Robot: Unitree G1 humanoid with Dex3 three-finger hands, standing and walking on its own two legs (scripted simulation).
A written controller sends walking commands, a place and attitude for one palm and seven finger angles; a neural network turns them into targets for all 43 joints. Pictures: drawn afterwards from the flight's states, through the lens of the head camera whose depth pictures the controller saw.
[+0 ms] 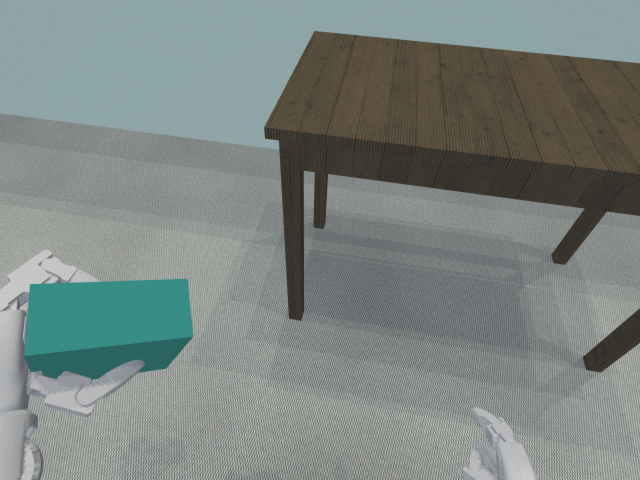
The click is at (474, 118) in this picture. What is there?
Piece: table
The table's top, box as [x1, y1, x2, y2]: [264, 31, 639, 186]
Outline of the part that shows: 264,127 265,138 639,186 639,63 314,31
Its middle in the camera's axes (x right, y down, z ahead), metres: +0.49 -0.35 +0.97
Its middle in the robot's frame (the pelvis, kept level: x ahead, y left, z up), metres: +0.99 -0.43 +0.02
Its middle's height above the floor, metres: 0.79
